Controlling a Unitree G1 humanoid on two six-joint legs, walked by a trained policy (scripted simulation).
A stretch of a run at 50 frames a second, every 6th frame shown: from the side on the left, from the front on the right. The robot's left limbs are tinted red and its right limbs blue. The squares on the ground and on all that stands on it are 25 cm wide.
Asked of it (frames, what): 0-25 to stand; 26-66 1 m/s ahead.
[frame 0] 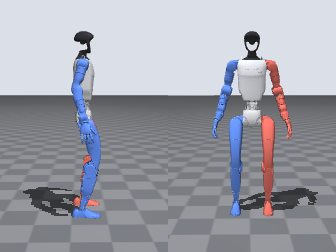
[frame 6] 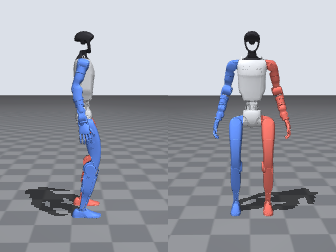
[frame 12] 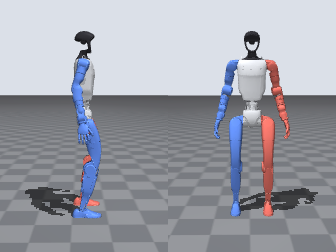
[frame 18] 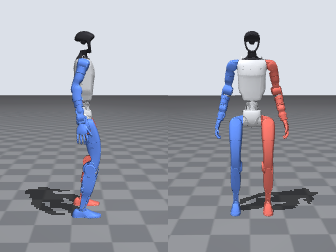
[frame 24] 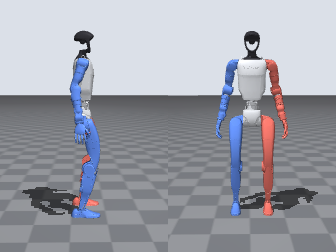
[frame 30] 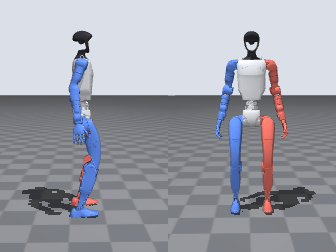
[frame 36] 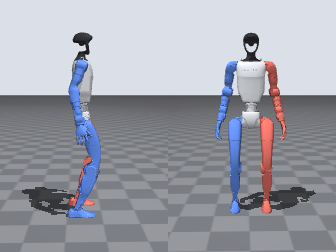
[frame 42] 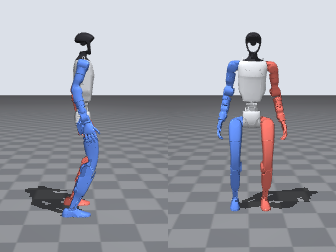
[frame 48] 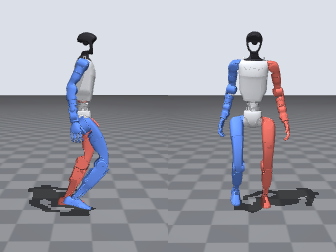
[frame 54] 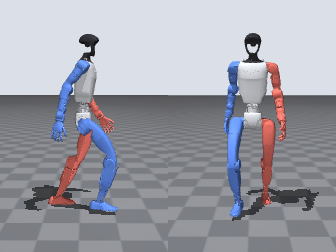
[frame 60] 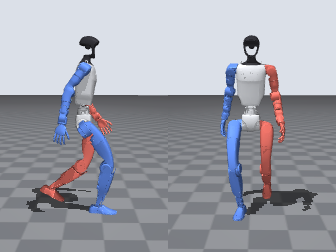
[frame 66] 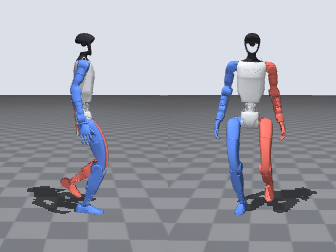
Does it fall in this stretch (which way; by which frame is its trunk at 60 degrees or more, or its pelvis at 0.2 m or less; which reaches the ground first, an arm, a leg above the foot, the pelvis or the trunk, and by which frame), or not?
no
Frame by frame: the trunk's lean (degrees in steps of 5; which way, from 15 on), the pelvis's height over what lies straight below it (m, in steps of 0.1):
0: 0, 0.8
6: 0, 0.8
12: 0, 0.8
18: 0, 0.8
24: 0, 0.8
30: 0, 0.8
36: 0, 0.8
42: 0, 0.8
48: 5, 0.8
54: 5, 0.8
60: 5, 0.7
66: 0, 0.8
